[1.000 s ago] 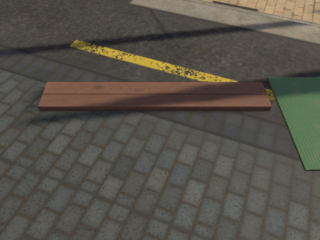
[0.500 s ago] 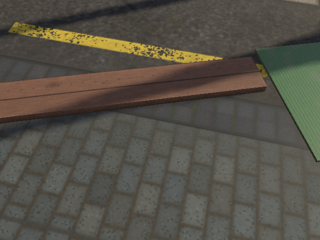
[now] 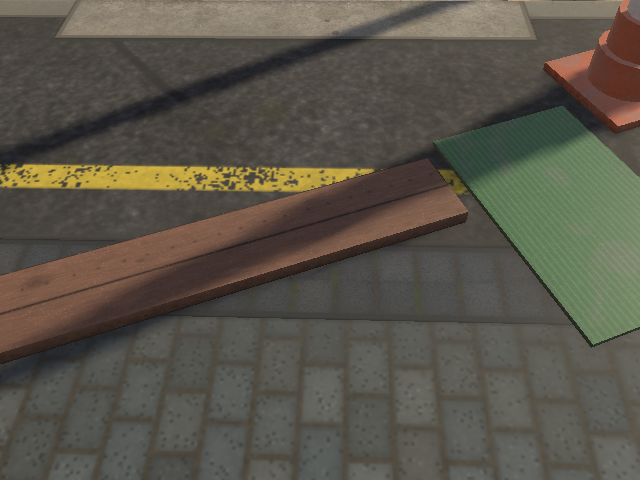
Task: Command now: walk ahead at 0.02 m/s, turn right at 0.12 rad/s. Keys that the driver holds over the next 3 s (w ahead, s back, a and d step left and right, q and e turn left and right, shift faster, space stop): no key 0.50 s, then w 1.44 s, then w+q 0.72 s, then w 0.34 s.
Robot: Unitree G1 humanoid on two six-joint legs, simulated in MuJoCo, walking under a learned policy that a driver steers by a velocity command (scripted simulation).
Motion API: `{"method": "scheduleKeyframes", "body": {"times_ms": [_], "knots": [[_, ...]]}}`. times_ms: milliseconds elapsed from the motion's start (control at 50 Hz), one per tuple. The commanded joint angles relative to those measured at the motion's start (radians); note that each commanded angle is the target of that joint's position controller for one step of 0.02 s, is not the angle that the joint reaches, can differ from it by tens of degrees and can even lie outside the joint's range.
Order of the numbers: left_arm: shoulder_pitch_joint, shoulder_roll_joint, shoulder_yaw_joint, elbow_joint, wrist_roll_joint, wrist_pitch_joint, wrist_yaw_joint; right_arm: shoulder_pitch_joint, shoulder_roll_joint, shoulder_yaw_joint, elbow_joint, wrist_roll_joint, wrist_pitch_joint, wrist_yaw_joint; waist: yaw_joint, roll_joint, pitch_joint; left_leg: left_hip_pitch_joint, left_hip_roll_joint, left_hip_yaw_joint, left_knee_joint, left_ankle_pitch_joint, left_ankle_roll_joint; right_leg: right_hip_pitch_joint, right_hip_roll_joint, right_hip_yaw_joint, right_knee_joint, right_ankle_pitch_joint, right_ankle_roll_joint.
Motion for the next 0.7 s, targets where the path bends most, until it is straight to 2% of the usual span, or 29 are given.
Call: {"method": "scheduleKeyframes", "body": {"times_ms": [20,60,80,100,120,140,180,200,240,280,340,460,500,520,540,560,580,600,620,640,660,700], "knots": [[-0.001,0.14,0.03,-0.03,-0.003,0.0,0.005,0.104,-0.06,-0.016,-0.009,0.004,-0.011,-0.002,-0.018,-0.108,-0.066,0.138,-0.041,0.049,-0.144,0.004,0.028,-0.004,-0.269,0.328,-0.241,-0.395,-0.075],[0.024,0.123,0.025,-0.003,-0.014,0.005,0.012,0.169,-0.045,-0.012,0.021,-0.001,-0.025,-0.008,-0.042,-0.079,-0.034,0.274,-0.032,0.039,-0.37,0.102,0.061,-0.079,-0.237,0.311,-0.229,-0.443,-0.012],[0.052,0.097,0.019,0.008,-0.019,0.001,0.012,0.185,-0.07,-0.011,0.02,-0.015,-0.039,-0.014,-0.031,-0.021,-0.023,0.303,0.066,-0.082,-0.461,0.045,0.078,-0.107,-0.2,0.278,-0.175,-0.391,0.036],[0.056,0.06,0.012,0.005,-0.041,-0.006,0.003,0.137,-0.111,-0.013,0.009,-0.012,-0.05,-0.015,0.005,0.109,0.003,0.166,0.186,-0.26,-0.543,-0.118,0.105,-0.057,-0.099,0.156,-0.115,-0.277,0.075],[0.013,0.074,0.014,0.014,-0.03,-0.014,-0.004,0.075,-0.072,0.001,0.006,-0.006,-0.061,-0.009,0.013,0.107,0.044,0.02,0.223,-0.289,-0.607,-0.185,0.1,0.066,-0.08,0.114,-0.044,-0.123,0.074],[0.02,0.064,0.012,0.029,-0.016,-0.02,-0.011,0.028,-0.075,0.003,0.003,-0.006,-0.073,-0.008,0.032,0.114,0.044,-0.03,0.196,-0.246,-0.6,-0.169,0.073,0.154,-0.087,0.112,-0.017,-0.065,0.066],[0.042,0.073,0.01,0.057,0.0,-0.027,-0.017,0.044,-0.095,-0.002,0.022,-0.003,-0.082,-0.007,0.034,0.123,0.031,-0.042,0.145,-0.18,-0.581,-0.133,0.041,0.22,-0.103,0.12,-0.021,-0.025,0.059],[0.051,0.077,0.007,0.066,0.003,-0.031,-0.017,0.059,-0.091,-0.001,0.033,0.0,-0.084,-0.006,0.033,0.113,0.032,-0.036,0.13,-0.162,-0.57,-0.113,0.037,0.225,-0.116,0.131,-0.034,-0.023,0.056],[0.074,0.088,0.004,0.094,-0.006,-0.035,-0.012,0.095,-0.07,0.003,0.048,0.003,-0.081,-0.003,0.021,0.058,0.039,0.008,0.105,-0.14,-0.547,-0.071,0.039,0.195,-0.136,0.157,-0.061,-0.057,0.048],[0.079,0.079,-0.001,0.116,-0.011,-0.036,-0.005,0.125,-0.064,0.004,0.066,0.002,-0.077,-0.006,0.008,0.014,0.055,0.068,0.09,-0.118,-0.511,-0.007,0.044,0.148,-0.143,0.171,-0.084,-0.074,0.045],[0.079,0.068,-0.007,0.14,-0.013,-0.039,0.004,0.157,-0.06,0.005,0.09,0.001,-0.077,-0.007,-0.007,-0.013,0.047,0.124,0.08,-0.102,-0.482,0.063,0.05,0.134,-0.148,0.18,-0.101,-0.06,0.047],[0.093,0.065,-0.01,0.186,-0.013,-0.039,0.016,0.158,-0.039,0.016,0.121,-0.002,-0.078,-0.01,-0.009,-0.029,0.043,0.156,0.073,-0.084,-0.464,0.147,0.052,0.157,-0.151,0.179,-0.091,-0.004,0.044],[0.096,0.053,-0.015,0.198,-0.01,-0.038,0.021,0.156,-0.036,0.018,0.133,-0.002,-0.076,-0.013,-0.007,-0.006,0.033,0.171,0.069,-0.076,-0.457,0.195,0.051,0.167,-0.153,0.17,-0.079,0.041,0.039],[0.104,0.052,-0.016,0.206,-0.01,-0.037,0.024,0.172,-0.04,0.015,0.141,-0.003,-0.075,-0.014,-0.012,-0.003,0.011,0.184,0.062,-0.076,-0.461,0.124,0.056,0.166,-0.138,0.158,-0.067,-0.03,0.034],[0.098,0.061,-0.013,0.204,-0.01,-0.035,0.024,0.183,-0.053,0.009,0.147,-0.006,-0.073,-0.014,-0.015,0.012,0.02,0.182,0.058,-0.084,-0.462,0.009,0.069,0.138,-0.114,0.138,-0.036,-0.134,0.025],[0.093,0.07,-0.007,0.199,-0.006,-0.033,0.022,0.188,-0.071,0.002,0.146,-0.008,-0.069,-0.013,-0.022,0.043,0.037,0.175,0.069,-0.117,-0.476,-0.128,0.093,0.087,-0.083,0.108,0.012,-0.264,0.014],[0.073,0.073,-0.004,0.185,-0.002,-0.032,0.018,0.203,-0.087,-0.004,0.146,-0.007,-0.066,-0.013,-0.035,0.081,0.071,0.181,0.107,-0.183,-0.513,-0.26,0.125,0.001,-0.056,0.076,0.075,-0.352,0.007],[0.034,0.064,-0.004,0.164,0.001,-0.036,0.011,0.237,-0.101,-0.009,0.153,-0.004,-0.066,-0.014,-0.053,0.112,0.118,0.201,0.17,-0.264,-0.574,-0.352,0.163,-0.093,-0.038,0.028,0.151,-0.349,0.009],[0.001,0.046,-0.008,0.141,0.009,-0.042,0.005,0.249,-0.115,-0.016,0.161,-0.004,-0.068,-0.016,-0.058,0.132,0.173,0.215,0.245,-0.333,-0.617,-0.379,0.199,-0.166,-0.054,-0.022,0.215,-0.301,0.011],[-0.033,0.043,-0.008,0.119,0.015,-0.051,0.0,0.259,-0.109,-0.017,0.167,-0.006,-0.074,-0.016,-0.066,0.122,0.205,0.215,0.291,-0.374,-0.636,-0.344,0.225,-0.209,-0.089,-0.028,0.273,-0.273,0.012],[-0.054,0.052,-0.003,0.103,0.013,-0.06,-0.003,0.267,-0.106,-0.018,0.171,-0.013,-0.081,-0.014,-0.067,0.107,0.212,0.245,0.305,-0.384,-0.638,-0.276,0.237,-0.255,-0.107,-0.021,0.313,-0.283,0.012],[-0.073,0.06,0.004,0.084,0.008,-0.077,-0.011,0.273,-0.108,-0.02,0.177,-0.02,-0.098,-0.011,-0.063,0.09,0.2,0.321,0.29,-0.335,-0.608,-0.107,0.235,-0.302,-0.126,-0.022,0.323,-0.294,0.015]]}}
Next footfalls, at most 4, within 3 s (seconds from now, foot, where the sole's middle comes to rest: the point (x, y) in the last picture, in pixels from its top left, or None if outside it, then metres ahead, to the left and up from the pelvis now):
0.08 left None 0.03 0.13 -0.77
0.82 right None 0.20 -0.09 -0.77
1.32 left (315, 460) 0.54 0.07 -0.77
1.88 right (395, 335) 0.84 -0.12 -0.77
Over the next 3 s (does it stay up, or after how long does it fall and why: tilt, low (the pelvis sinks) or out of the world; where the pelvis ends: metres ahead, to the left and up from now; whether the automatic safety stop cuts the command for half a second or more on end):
stays up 1.29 0.06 0.03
